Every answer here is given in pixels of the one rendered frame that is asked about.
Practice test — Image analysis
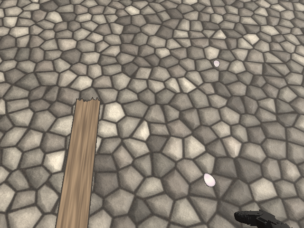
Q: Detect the robot right hand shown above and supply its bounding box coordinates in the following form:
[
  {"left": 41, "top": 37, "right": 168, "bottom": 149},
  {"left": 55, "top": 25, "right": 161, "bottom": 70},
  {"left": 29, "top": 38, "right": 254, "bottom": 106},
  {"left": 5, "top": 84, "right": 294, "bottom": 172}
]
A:
[{"left": 234, "top": 209, "right": 293, "bottom": 228}]

